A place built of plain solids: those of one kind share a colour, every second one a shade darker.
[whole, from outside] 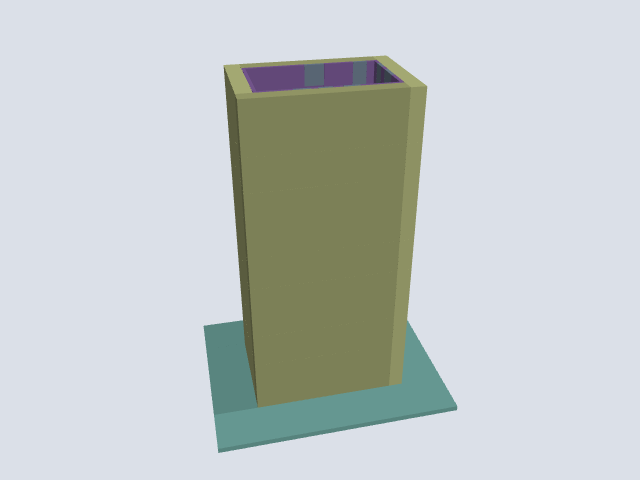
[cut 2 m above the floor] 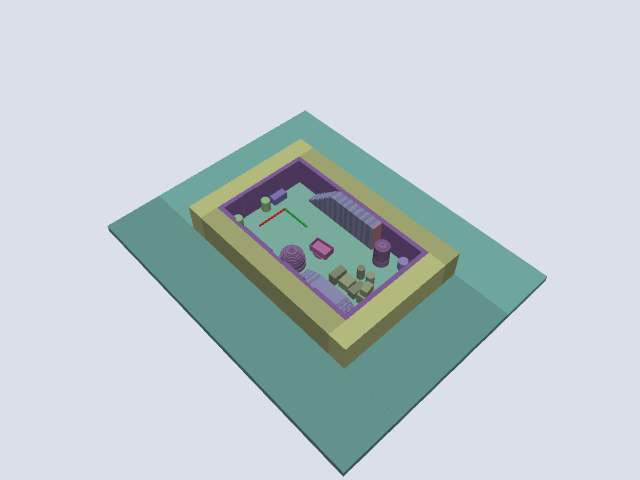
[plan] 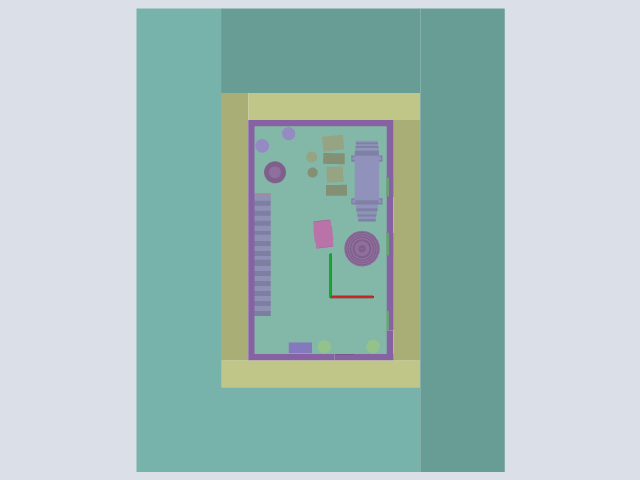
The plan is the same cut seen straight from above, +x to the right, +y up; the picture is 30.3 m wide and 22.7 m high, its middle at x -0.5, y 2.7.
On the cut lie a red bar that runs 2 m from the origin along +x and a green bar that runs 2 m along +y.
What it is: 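A harbour's pilots' and signal tower of tall halls, each with a gallery across one end and a long, narrow stair open to the hall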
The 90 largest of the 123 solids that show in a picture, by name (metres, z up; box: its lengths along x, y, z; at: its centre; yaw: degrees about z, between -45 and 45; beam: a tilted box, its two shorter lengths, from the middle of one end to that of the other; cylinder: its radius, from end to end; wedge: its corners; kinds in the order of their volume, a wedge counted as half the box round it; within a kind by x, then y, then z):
{
 "wall_fill_1": {"box": [1.28, 12.65, 5.31], "at": [-4.54, 3.33, 2.31]},
 "wall_fill_2": {"box": [1.28, 12.65, 3.17], "at": [-4.54, 3.33, 6.54]},
 "wall_fill_3": {"box": [1.28, 12.65, 4.9], "at": [-4.54, 3.33, 10.57]},
 "wall_fill_4": {"box": [1.28, 12.65, 2.98], "at": [-4.54, 3.33, 14.51]},
 "wall_fill_5": {"box": [1.28, 12.65, 5.7], "at": [-4.54, 3.33, 18.85]},
 "wall_fill_6": {"box": [1.28, 12.65, 2.86], "at": [-4.54, 3.33, 23.13]},
 "wall_fill_7": {"box": [1.28, 12.65, 4.34], "at": [-4.54, 3.33, 26.73]},
 "wall_fill_8": {"box": [9.41, 1.28, 5.31], "at": [-0.47, -3.63, 2.31]},
 "wall_fill_9": {"box": [9.41, 1.28, 3.17], "at": [-0.47, -3.63, 6.54]},
 "wall_fill_10": {"box": [9.41, 1.28, 4.9], "at": [-0.47, -3.63, 10.57]},
 "wall_fill_11": {"box": [9.41, 1.28, 2.98], "at": [-0.47, -3.63, 14.51]},
 "wall_fill_12": {"box": [9.41, 1.28, 5.7], "at": [-0.47, -3.63, 18.85]},
 "wall_fill_13": {"box": [9.41, 1.28, 2.86], "at": [-0.47, -3.63, 23.13]},
 "wall_fill_14": {"box": [9.41, 1.28, 4.34], "at": [-0.47, -3.63, 26.73]},
 "wall_fill_15": {"box": [8.14, 1.28, 5.31], "at": [0.17, 9.02, 2.31]},
 "wall_fill_16": {"box": [8.14, 1.28, 3.17], "at": [0.17, 9.02, 6.54]},
 "wall_fill_17": {"box": [8.14, 1.28, 4.9], "at": [0.17, 9.02, 10.57]},
 "wall_fill_18": {"box": [8.14, 1.28, 2.98], "at": [0.17, 9.02, 14.51]},
 "wall_fill_19": {"box": [8.14, 1.28, 5.7], "at": [0.17, 9.02, 18.85]},
 "wall_fill_20": {"box": [8.14, 1.28, 2.86], "at": [0.17, 9.02, 23.13]},
 "wall_fill_21": {"box": [8.14, 1.28, 4.34], "at": [0.17, 9.02, 26.73]},
 "wall_fill_22": {"box": [1.28, 11.37, 5.31], "at": [3.6, 2.69, 2.31]},
 "wall_fill_23": {"box": [1.28, 11.37, 4.34], "at": [3.6, 2.69, 26.73]},
 "ground_garden_1": {"box": [4.0, 21.92, 0.5], "at": [-7.17, 2.69, -0.27]},
 "ground_garden_2": {"box": [9.41, 4.0, 0.5], "at": [-0.47, -6.27, -0.27]},
 "ground_garden_3": {"box": [9.41, 4.0, 0.5], "at": [-0.47, 11.65, -0.27]},
 "ground_garden_4": {"box": [4.0, 21.92, 0.5], "at": [6.24, 2.69, -0.27]},
 "wall_1": {"box": [0.3, 3.39, 4.34], "at": [-3.75, -1.3, 26.73]},
 "wall_2": {"box": [0.3, 11.37, 5.31], "at": [-3.75, 2.69, 2.31]},
 "wall_3": {"box": [0.3, 2.93, 4.34], "at": [-3.75, 6.92, 26.73]},
 "wall_4": {"box": [2.23, 0.3, 4.34], "at": [-2.79, -2.84, 26.73]},
 "wall_5": {"box": [4.08, 0.3, 5.31], "at": [-1.86, -2.84, 2.31]},
 "wall_6": {"box": [6.86, 0.3, 5.31], "at": [-0.47, 8.23, 2.31]},
 "wall_7": {"box": [6.86, 0.3, 4.34], "at": [-0.47, 8.23, 26.73]},
 "wall_8": {"box": [0.85, 0.3, 4.34], "at": [0.43, -2.84, 26.73]},
 "wall_9": {"box": [1.05, 0.26, 2.1], "at": [0.71, -2.87, 1.05]},
 "wall_10": {"box": [1.73, 0.3, 5.31], "at": [2.1, -2.84, 2.31]},
 "wall_11": {"box": [0.99, 0.3, 4.34], "at": [2.46, -2.84, 26.73]},
 "wall_12": {"box": [0.3, 0.96, 4.34], "at": [2.81, -2.52, 26.73]},
 "wall_13": {"box": [0.3, 1.43, 5.31], "at": [2.81, -2.28, 2.31]},
 "wall_14": {"box": [0.3, 2.46, 4.34], "at": [2.81, 0.38, 26.73]},
 "wall_15": {"box": [0.3, 2.61, 5.31], "at": [2.81, 0.66, 2.31]},
 "wall_16": {"box": [0.3, 1.72, 5.31], "at": [2.81, 3.9, 2.31]},
 "wall_17": {"box": [0.3, 5.11, 4.34], "at": [2.81, 5.82, 26.73]},
 "wall_18": {"box": [0.3, 2.73, 5.31], "at": [2.81, 7.01, 2.31]},
 "wall_19": {"box": [0.2, 0.91, 1.3], "at": [2.86, -1.1, 1.55]},
 "wall_20": {"box": [0.2, 1.08, 1.35], "at": [2.86, 2.5, 1.58]},
 "wall_21": {"box": [0.2, 0.89, 1.3], "at": [2.86, 5.2, 1.55]},
 "floor_1": {"box": [6.26, 10.78, 0.35], "at": [-0.47, 2.69, -0.18]},
 "step_1": {"box": [0.78, 0.3, 0.9], "at": [-3.21, -0.04, 0.4]},
 "step_2": {"box": [0.78, 0.3, 1.11], "at": [-3.21, 0.2, 0.51]},
 "step_3": {"box": [0.78, 0.3, 1.32], "at": [-3.21, 0.43, 0.61]},
 "step_4": {"box": [0.78, 0.3, 1.54], "at": [-3.21, 0.67, 0.72]},
 "step_5": {"box": [0.78, 0.3, 1.75], "at": [-3.21, 0.91, 0.82]},
 "step_6": {"box": [0.78, 0.3, 1.96], "at": [-3.21, 1.15, 0.93]},
 "step_7": {"box": [0.78, 0.3, 2.17], "at": [-3.21, 1.38, 1.04]},
 "step_8": {"box": [0.78, 0.3, 2.39], "at": [-3.21, 1.62, 1.14]},
 "step_9": {"box": [0.78, 0.3, 2.6], "at": [-3.21, 1.86, 1.25]},
 "step_10": {"box": [0.78, 0.3, 2.81], "at": [-3.21, 2.09, 1.36]},
 "step_11": {"box": [0.78, 0.3, 3.02], "at": [-3.21, 2.33, 1.46]},
 "step_12": {"box": [0.78, 0.3, 3.24], "at": [-3.21, 2.57, 1.57]},
 "step_13": {"box": [0.78, 0.3, 3.45], "at": [-3.21, 2.81, 1.67]},
 "step_14": {"box": [0.78, 0.3, 3.66], "at": [-3.21, 3.04, 1.78]},
 "step_15": {"box": [0.78, 0.3, 3.87], "at": [-3.21, 3.28, 1.89]},
 "step_16": {"box": [0.78, 0.3, 4.09], "at": [-3.21, 3.52, 1.99]},
 "step_17": {"box": [0.78, 0.3, 4.3], "at": [-3.21, 3.75, 2.1]},
 "step_18": {"box": [0.78, 0.3, 4.51], "at": [-3.21, 3.99, 2.21]},
 "step_19": {"box": [0.78, 0.3, 4.72], "at": [-3.21, 4.23, 2.31]},
 "step_20": {"box": [0.78, 0.3, 4.94], "at": [-3.21, 4.46, 2.42]},
 "step_21": {"box": [0.77, 0.3, 5.15], "at": [-3.21, 4.7, 2.52]},
 "wall_head_1": {"box": [1.68, 0.3, 1.84], "at": [-0.83, -2.84, 27.98]},
 "wall_head_2": {"box": [1.11, 0.3, 1.63], "at": [1.41, -2.84, 28.08]},
 "wall_head_3": {"box": [0.3, 1.19, 1.87], "at": [2.81, -1.44, 27.97]},
 "wall_head_4": {"box": [0.3, 1.66, 1.75], "at": [2.81, 2.44, 28.03]},
 "store_buoy_1": {"cylinder": 0.52, "from": [-2.63, 5.9, -0.02], "to": [-2.63, 5.9, 0.45]},
 "store_buoy_2": {"cylinder": 0.51, "from": [-2.63, 5.9, 0.45], "to": [-2.63, 5.9, 1.5]},
 "store_buoy_3": {"cylinder": 0.85, "from": [1.49, 2.29, -0.02], "to": [1.49, 2.29, 0.3]},
 "store_buoy_4": {"cylinder": 0.79, "from": [1.49, 2.29, 0.3], "to": [1.49, 2.29, 0.61]},
 "store_buoy_5": {"cylinder": 0.74, "from": [1.49, 2.29, 0.61], "to": [1.49, 2.29, 0.85]},
 "case_stack_1": {"box": [0.99, 0.71, 0.78], "at": [0.12, 7.28, 0.37], "yaw": 6.3},
 "case_stack_2": {"box": [1.02, 0.52, 0.55], "at": [0.16, 6.55, 0.25], "yaw": -1.1},
 "case_stack_3": {"box": [0.78, 0.75, 0.59], "at": [0.21, 5.8, 0.28], "yaw": 3.3},
 "case_stack_4": {"box": [1.0, 0.51, 0.75], "at": [0.28, 5.05, 0.35], "yaw": 0.1},
 "punt_upturned_1": {"box": [1.15, 2.09, 0.4], "at": [1.72, 5.63, 0.47]},
 "barrel_1": {"cylinder": 0.31, "from": [-0.29, -2.34, -0.02], "to": [-0.29, -2.34, 0.84]},
 "barrel_2": {"cylinder": 0.31, "from": [2.01, -2.34, -0.02], "to": [2.01, -2.34, 0.84]},
 "floor_hda_1": {"box": [0.78, 0.12, 5.36], "at": [-3.21, 4.85, 2.63]},
 "chest_1": {"box": [1.1, 0.51, 0.57], "at": [-1.43, -2.4, 0.27]},
 "rope_coils_1": {"cylinder": 0.33, "from": [-3.23, 7.15, -0.02], "to": [-3.23, 7.15, 0.64]},
 "handcart_1": {"box": [0.6, 1.11, 0.31], "at": [-0.34, 2.98, 0.45], "yaw": 6.5}
}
